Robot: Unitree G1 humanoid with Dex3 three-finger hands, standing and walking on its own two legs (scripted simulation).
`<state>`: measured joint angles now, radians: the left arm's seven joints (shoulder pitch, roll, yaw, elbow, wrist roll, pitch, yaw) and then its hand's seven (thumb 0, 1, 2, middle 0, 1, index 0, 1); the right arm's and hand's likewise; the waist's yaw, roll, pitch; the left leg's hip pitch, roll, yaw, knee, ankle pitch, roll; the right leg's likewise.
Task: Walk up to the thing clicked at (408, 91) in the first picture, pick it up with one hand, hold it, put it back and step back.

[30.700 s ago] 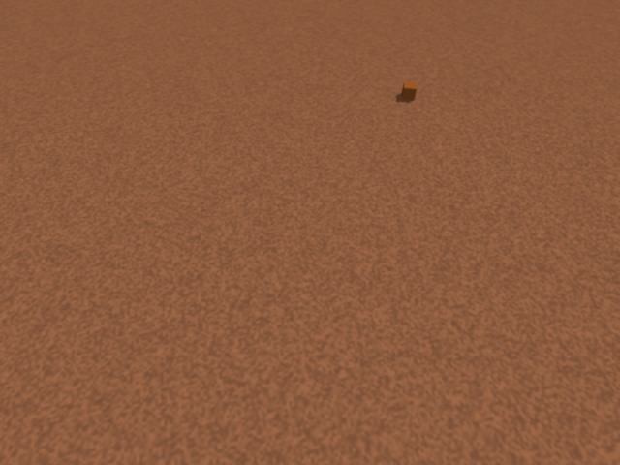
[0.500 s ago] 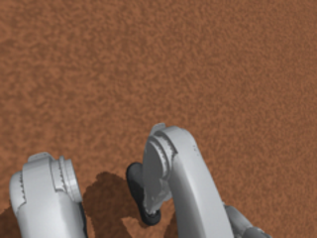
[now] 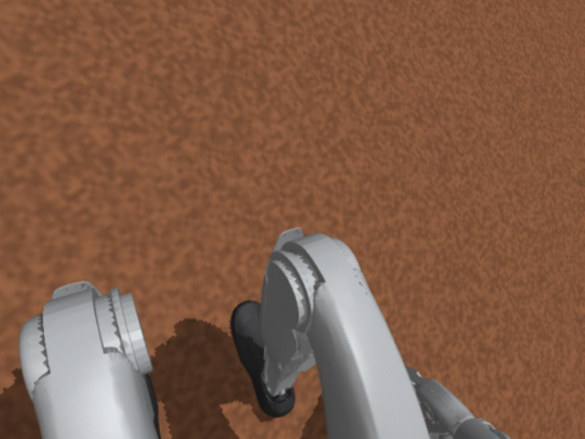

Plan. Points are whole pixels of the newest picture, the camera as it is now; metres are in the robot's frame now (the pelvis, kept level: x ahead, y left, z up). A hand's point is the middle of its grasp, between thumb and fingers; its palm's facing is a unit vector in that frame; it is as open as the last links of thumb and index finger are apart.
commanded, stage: open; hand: left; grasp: from above
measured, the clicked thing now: out of the picture +0.42 +0.36 -0.26
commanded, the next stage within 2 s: withdraw in 0.10 s
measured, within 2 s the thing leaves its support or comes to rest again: neither
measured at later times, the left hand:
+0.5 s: hand out of the picture +0.43 +0.36 -0.17, palm faces -0.28 -0.12 -0.95, open 12.8 cm
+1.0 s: hand out of the picture +0.38 +0.36 -0.06, palm faces -0.50 -0.13 -0.86, open 12.6 cm
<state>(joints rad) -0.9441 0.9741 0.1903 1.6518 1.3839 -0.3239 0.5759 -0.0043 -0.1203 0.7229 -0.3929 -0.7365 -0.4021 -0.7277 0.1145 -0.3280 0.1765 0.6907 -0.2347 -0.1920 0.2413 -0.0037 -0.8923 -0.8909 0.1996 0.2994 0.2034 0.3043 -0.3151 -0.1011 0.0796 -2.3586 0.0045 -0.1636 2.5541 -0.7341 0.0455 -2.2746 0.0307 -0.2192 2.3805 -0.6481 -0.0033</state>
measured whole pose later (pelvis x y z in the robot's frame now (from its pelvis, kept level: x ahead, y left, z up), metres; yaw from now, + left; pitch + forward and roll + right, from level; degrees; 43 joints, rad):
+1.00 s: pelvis -0.01 -0.01 +0.08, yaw +7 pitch +34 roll -7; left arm -0.83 0.75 0.05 1.23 1.19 -0.33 0.19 0.00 -0.27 0.82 -0.30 -0.80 -0.29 -0.81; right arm 0.16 -0.33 0.04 0.69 -0.08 -0.02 0.12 0.00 -0.91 -0.90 0.20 0.30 0.20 0.30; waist -0.17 -0.01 -0.11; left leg -2.18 -0.02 -0.07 2.24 -0.66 0.03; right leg -2.13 0.01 -0.12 2.15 -0.62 -0.02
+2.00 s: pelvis +0.00 +0.00 +0.24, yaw +10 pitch +28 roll -5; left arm -0.09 0.42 0.04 0.40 0.36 0.11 0.05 0.00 0.86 0.90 -0.21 -0.32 -0.21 -0.32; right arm 0.08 -0.27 -0.01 0.57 0.04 -0.06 0.00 0.00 -0.90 -0.89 0.20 0.30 0.20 0.30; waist -0.06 0.02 -0.20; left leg -1.61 -0.02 -0.06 1.75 -0.62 0.02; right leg -1.57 0.03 -0.09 1.67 -0.59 -0.01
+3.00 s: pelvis +0.08 +0.00 +0.42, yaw +14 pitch +10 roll -3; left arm 0.49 0.22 0.02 -0.10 -0.05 0.43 0.02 0.01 0.91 0.90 -0.20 -0.30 -0.20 -0.30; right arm 0.28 -0.22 0.05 0.51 0.01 -0.24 -0.17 0.01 -0.90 -0.89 0.20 0.30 0.21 0.30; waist -0.04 0.04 -0.14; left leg -0.67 -0.01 -0.08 0.98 -0.49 0.01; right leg -0.63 0.04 -0.07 0.91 -0.46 -0.03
